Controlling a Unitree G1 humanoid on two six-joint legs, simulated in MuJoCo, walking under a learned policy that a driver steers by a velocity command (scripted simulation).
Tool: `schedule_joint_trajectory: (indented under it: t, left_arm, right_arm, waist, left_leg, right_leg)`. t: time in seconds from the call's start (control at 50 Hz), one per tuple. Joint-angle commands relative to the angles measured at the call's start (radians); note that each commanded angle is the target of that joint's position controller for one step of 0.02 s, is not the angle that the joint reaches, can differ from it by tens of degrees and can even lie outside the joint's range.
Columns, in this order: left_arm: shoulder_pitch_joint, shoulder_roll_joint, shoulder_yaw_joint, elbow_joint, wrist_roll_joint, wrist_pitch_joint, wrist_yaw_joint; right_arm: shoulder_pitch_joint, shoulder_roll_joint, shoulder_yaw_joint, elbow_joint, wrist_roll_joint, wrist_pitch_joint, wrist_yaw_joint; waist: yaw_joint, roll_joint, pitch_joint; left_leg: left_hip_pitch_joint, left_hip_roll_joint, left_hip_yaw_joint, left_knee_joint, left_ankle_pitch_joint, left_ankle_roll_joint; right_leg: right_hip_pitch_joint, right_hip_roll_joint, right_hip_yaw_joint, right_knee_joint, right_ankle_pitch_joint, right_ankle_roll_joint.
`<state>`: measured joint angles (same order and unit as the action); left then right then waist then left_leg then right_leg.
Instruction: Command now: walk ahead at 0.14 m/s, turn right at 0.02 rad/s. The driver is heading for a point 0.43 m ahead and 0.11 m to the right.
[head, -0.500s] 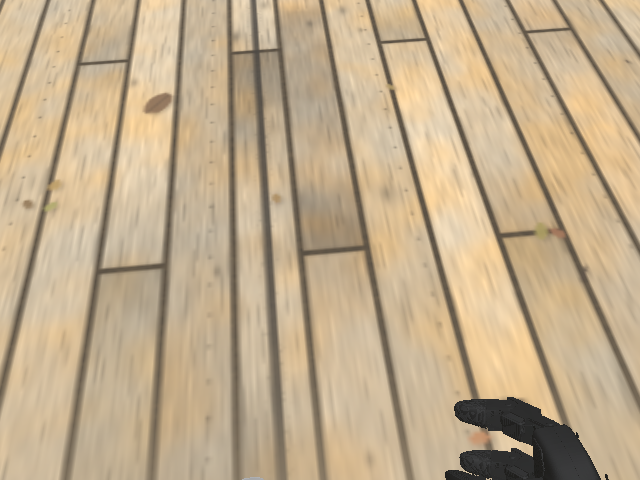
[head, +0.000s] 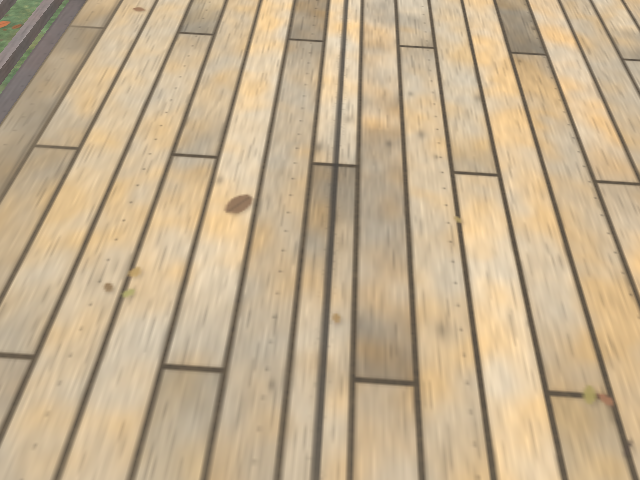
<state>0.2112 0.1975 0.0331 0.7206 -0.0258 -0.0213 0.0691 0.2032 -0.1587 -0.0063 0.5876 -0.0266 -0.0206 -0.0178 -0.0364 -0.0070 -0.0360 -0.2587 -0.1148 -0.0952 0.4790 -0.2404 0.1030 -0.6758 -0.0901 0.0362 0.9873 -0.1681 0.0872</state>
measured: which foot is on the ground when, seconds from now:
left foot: down 0.00-0.28, up 0.30-0.70, down 0.72-1.00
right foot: up 0.00-0.24, down 0.26-0.74, up 0.76-1.00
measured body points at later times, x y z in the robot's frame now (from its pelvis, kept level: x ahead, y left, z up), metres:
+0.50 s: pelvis +0.21 -0.11 +0.01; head +0.21 -0.15 +0.46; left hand +0.32 +0.12 -0.10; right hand +0.33 -0.39 -0.09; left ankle +0.33 +0.04 -0.64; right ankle +0.13 -0.18 -0.74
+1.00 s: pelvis +0.40 -0.14 -0.01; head +0.42 -0.15 +0.44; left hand +0.61 +0.04 -0.12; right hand +0.45 -0.41 -0.13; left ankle +0.52 -0.08 -0.74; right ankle +0.38 -0.29 -0.72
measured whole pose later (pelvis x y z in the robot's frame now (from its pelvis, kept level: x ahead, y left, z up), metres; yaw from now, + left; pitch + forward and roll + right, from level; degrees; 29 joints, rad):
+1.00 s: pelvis +0.40 -0.14 -0.01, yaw -19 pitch +1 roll +1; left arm 0.22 0.22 0.02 0.69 0.01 0.00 0.03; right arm 0.16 -0.20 -0.02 0.79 -0.03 -0.02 -0.01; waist -0.01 -0.01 0.02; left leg -0.40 -0.05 0.03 0.47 -0.10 0.06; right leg -0.42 -0.05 0.07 0.74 -0.32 0.06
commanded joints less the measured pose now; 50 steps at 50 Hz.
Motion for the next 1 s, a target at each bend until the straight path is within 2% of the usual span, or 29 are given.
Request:
schedule_joint_trajectory:
  t: [0.02, 0.08, 0.14, 0.16, 0.18, 0.22, 0.24, 0.26, 0.28, 0.3, 0.32, 0.34, 0.36, 0.4, 0.46, 0.5, 0.56, 0.62, 0.66, 0.7, 0.72, 0.74, 0.76, 0.78, 0.82, 0.86, 0.9, 0.94, 1.0]
  left_arm:
    - [-0.124, 0.087, 0.029, -0.08, -0.019, -0.035, -0.022]
    - [-0.149, 0.096, 0.033, -0.082, -0.029, -0.051, -0.05]
    - [-0.166, 0.071, 0.018, -0.088, -0.018, -0.065, -0.088]
    - [-0.15, 0.083, 0.018, -0.08, -0.029, -0.065, -0.103]
    - [-0.156, 0.084, 0.015, -0.083, -0.031, -0.065, -0.105]
    - [-0.091, 0.095, 0.02, -0.071, -0.019, -0.06, -0.108]
    - [0.018, 0.14, 0.042, -0.045, -0.02, -0.058, -0.102]
    - [0.17, 0.212, 0.069, -0.019, -0.027, -0.057, -0.093]
    - [0.259, 0.347, 0.097, -0.038, -0.008, -0.06, -0.083]
    - [0.287, 0.282, 0.083, -0.043, -0.002, -0.064, -0.089]
    - [0.238, 0.227, 0.065, -0.061, 0.015, -0.065, -0.087]
    - [0.196, 0.207, 0.057, -0.081, 0.024, -0.066, -0.085]
    - [0.166, 0.195, 0.048, -0.089, 0.015, -0.063, -0.088]
    - [0.134, 0.152, 0.031, -0.093, 0.02, -0.063, -0.084]
    - [0.162, 0.166, 0.03, -0.065, 0.017, -0.073, -0.078]
    - [0.145, 0.176, 0.03, -0.06, 0.026, -0.079, -0.067]
    - [0.228, 0.184, 0.033, -0.02, 0.02, -0.073, -0.07]
    - [0.264, 0.189, 0.035, 0.011, 0.014, -0.056, -0.061]
    - [0.224, 0.192, 0.037, 0.004, 0.017, -0.055, -0.049]
    - [0.16, 0.21, 0.046, -0.019, 0.024, -0.047, -0.043]
    - [0.147, 0.181, 0.041, -0.045, 0.035, -0.048, -0.051]
    - [0.245, 0.091, 0.015, -0.061, 0.058, -0.05, -0.056]
    - [0.445, 0.055, -0.003, 0.01, 0.026, -0.043, -0.06]
    - [0.418, 0.166, 0.019, 0.037, 0.015, -0.028, -0.064]
    - [0.192, 0.187, 0.027, -0.024, 0.03, -0.005, -0.054]
    - [0.181, 0.122, 0.018, -0.048, 0.029, 0.02, -0.046]
    - [0.194, 0.059, -0.005, -0.039, 0.026, 0.028, -0.039]
    - [0.181, 0.058, -0.01, -0.041, 0.037, 0.024, -0.035]
    - [0.173, 0.076, 0.0, -0.029, 0.048, 0.033, -0.041]
  right_arm:
    - [0.083, -0.184, -0.063, -0.015, 0.011, -0.012, 0.012]
    - [0.122, -0.198, -0.07, 0.011, 0.018, -0.026, 0.017]
    - [0.123, -0.218, -0.077, 0.049, 0.019, -0.05, 0.023]
    - [0.092, -0.212, -0.073, 0.047, 0.022, -0.051, 0.031]
    - [0.094, -0.212, -0.072, 0.053, 0.038, -0.055, 0.033]
    - [0.082, -0.241, -0.074, 0.07, 0.055, -0.053, 0.044]
    - [0.08, -0.236, -0.071, 0.077, 0.05, -0.054, 0.045]
    - [0.067, -0.205, -0.057, 0.07, 0.035, -0.058, 0.042]
    - [0.037, -0.152, -0.033, -0.002, 0.012, -0.077, 0.038]
    - [-0.004, -0.154, -0.024, -0.007, 0.009, -0.103, 0.037]
    - [-0.019, -0.195, -0.035, -0.004, 0.03, -0.12, 0.047]
    - [-0.031, -0.181, -0.028, -0.002, 0.034, -0.127, 0.049]
    - [-0.046, -0.181, -0.025, -0.006, 0.017, -0.13, 0.049]
    - [-0.042, -0.206, -0.033, 0.001, 0.006, -0.118, 0.056]
    - [-0.07, -0.175, -0.027, 0.012, 0.017, -0.105, 0.038]
    - [-0.143, -0.164, -0.025, 0.007, 0.007, -0.105, 0.027]
    - [-0.255, -0.102, -0.011, -0.005, 0.002, -0.109, 0.036]
    - [-0.27, -0.126, -0.029, -0.008, 0.024, -0.102, 0.05]
    - [-0.205, -0.173, -0.053, 0.013, 0.012, -0.1, 0.058]
    - [-0.048, -0.218, -0.079, 0.061, -0.005, -0.112, 0.051]
    - [0.031, -0.247, -0.082, 0.067, -0.009, -0.117, 0.039]
    - [0.104, -0.313, -0.086, 0.065, -0.045, -0.115, 0.028]
    - [0.138, -0.225, -0.06, 0.106, -0.043, -0.107, 0.029]
    - [0.096, -0.186, -0.055, 0.082, -0.008, -0.088, 0.032]
    - [-0.049, -0.116, -0.026, 0.065, 0.021, -0.063, 0.022]
    - [-0.118, -0.143, -0.032, 0.084, 0.02, -0.037, 0.013]
    - [-0.135, -0.153, -0.037, 0.096, -0.01, -0.029, 0.007]
    - [-0.107, -0.173, -0.042, 0.114, -0.012, -0.024, 0.0]
    - [-0.118, -0.171, -0.038, 0.127, 0.007, -0.01, 0.002]
  waist:
    - [-0.061, 0.126, 0.043]
    - [-0.07, 0.101, 0.09]
    - [-0.058, 0.101, 0.091]
    - [-0.046, 0.108, 0.092]
    - [-0.045, 0.091, 0.1]
    - [0.015, 0.067, 0.065]
    - [0.069, 0.054, -0.009]
    - [0.13, -0.004, -0.118]
    - [0.131, -0.263, -0.193]
    - [0.155, -0.307, -0.238]
    - [0.141, -0.194, -0.161]
    - [0.122, -0.096, -0.116]
    - [0.105, -0.022, -0.062]
    - [0.058, -0.036, 0.021]
    - [0.049, -0.058, 0.066]
    - [0.056, -0.079, 0.109]
    - [0.115, -0.091, 0.093]
    - [0.107, -0.115, 0.068]
    - [0.063, -0.132, 0.021]
    - [-0.013, -0.147, -0.066]
    - [-0.048, -0.113, -0.157]
    - [-0.01, 0.139, -0.308]
    - [0.045, 0.363, -0.472]
    - [0.021, 0.21, -0.443]
    - [0.031, 0.026, -0.206]
    - [0.087, 0.076, -0.107]
    - [0.094, 0.135, -0.085]
    - [0.081, 0.13, -0.124]
    - [0.093, 0.113, -0.098]
  left_leg:
    - [0.143, 0.31, -0.29, -0.291, -0.198, 0.172]
    - [0.231, 0.357, -0.277, -0.31, -0.194, 0.202]
    - [0.237, 0.374, -0.211, -0.301, -0.126, 0.186]
    - [0.229, 0.36, -0.175, -0.287, -0.07, 0.172]
    - [0.209, 0.359, -0.15, -0.289, -0.031, 0.162]
    - [0.148, 0.339, -0.078, -0.202, 0.189, 0.136]
    - [0.107, 0.295, -0.012, -0.072, 0.375, 0.105]
    - [0.018, 0.222, 0.079, 0.149, 0.384, 0.046]
    - [-0.342, 0.084, 0.169, 0.486, 0.136, -0.063]
    - [-0.541, 0.03, 0.069, 0.692, -0.229, -0.096]
    - [-0.63, 0.097, 0.024, 0.851, -0.196, -0.092]
    - [-0.65, 0.14, 0.03, 0.901, -0.13, -0.08]
    - [-0.658, 0.165, 0.035, 0.871, -0.064, -0.076]
    - [-0.593, 0.198, 0.03, 0.736, 0.046, -0.09]
    - [-0.611, 0.2, 0.056, 0.622, 0.099, -0.13]
    - [-0.543, 0.176, 0.089, 0.455, 0.194, -0.147]
    - [-0.326, 0.108, 0.165, 0.216, 0.36, -0.137]
    - [-0.284, 0.09, 0.124, 0.083, 0.408, -0.105]
    - [-0.219, 0.081, 0.091, 0.02, 0.394, -0.072]
    - [-0.05, 0.067, 0.12, -0.074, 0.445, -0.037]
    - [0.151, 0.164, 0.052, -0.054, 0.625, 0.01]
    - [0.482, 0.415, -0.164, 0.108, 1.201, 0.14]
    - [0.621, 0.594, -0.455, 0.052, 1.297, 0.321]
    - [0.503, 0.538, -0.423, -0.004, 1.064, 0.293]
    - [0.214, 0.427, -0.247, -0.082, 0.666, 0.21]
    - [-0.012, 0.328, -0.136, -0.168, 0.414, 0.142]
    - [-0.113, 0.279, -0.049, -0.183, 0.43, 0.138]
    - [-0.115, 0.304, -0.057, -0.177, 0.401, 0.16]
    - [-0.206, 0.286, -0.052, -0.184, -0.014, 0.112]
  right_leg:
    - [-0.068, -0.006, -0.017, -0.124, -0.028, -0.027]
    - [-0.085, -0.001, -0.026, -0.221, -0.077, -0.07]
    - [0.0, 0.005, -0.037, -0.292, -0.101, -0.118]
    - [0.044, 0.006, -0.043, -0.34, -0.097, -0.133]
    - [0.097, 0.018, -0.074, -0.393, -0.069, -0.146]
    - [0.301, 0.077, -0.137, -0.508, 0.001, -0.173]
    - [0.473, 0.109, -0.143, -0.524, 0.0, -0.193]
    - [0.687, 0.035, -0.032, -0.533, 0.005, -0.229]
    - [0.945, -0.213, 0.402, -0.581, -0.049, -0.378]
    - [1.036, -0.265, 0.649, -0.698, -0.122, -0.444]
    - [0.965, -0.255, 0.585, -0.699, -0.144, -0.419]
    - [0.882, -0.218, 0.477, -0.686, -0.108, -0.389]
    - [0.8, -0.183, 0.412, -0.713, -0.09, -0.37]
    - [0.66, -0.126, 0.338, -0.8, -0.082, -0.36]
    - [0.614, -0.095, 0.262, -0.828, 0.07, -0.358]
    - [0.519, -0.048, 0.165, -0.819, 0.324, -0.319]
    - [0.429, -0.001, 0.091, -0.789, 0.502, -0.249]
    - [0.555, -0.032, 0.122, -0.721, 0.518, -0.228]
    - [0.648, -0.058, 0.161, -0.633, 0.596, -0.212]
    - [0.704, -0.013, 0.141, -0.444, 0.759, -0.176]
    - [0.618, 0.024, 0.151, -0.284, 0.592, -0.148]
    - [0.359, 0.131, 0.128, 0.063, 0.015, -0.102]
    - [0.214, 0.213, 0.176, 0.339, -0.556, -0.045]
    - [0.2, 0.149, 0.208, 0.413, -0.5, -0.029]
    - [0.135, 0.068, 0.114, 0.334, -0.413, -0.019]
    - [0.238, 0.032, 0.053, 0.128, -0.343, -0.009]
    - [0.335, 0.055, 0.004, -0.053, -0.33, 0.004]
    - [0.399, 0.05, 0.006, -0.172, -0.221, -0.008]
    - [0.527, 0.072, -0.023, -0.348, -0.019, -0.049]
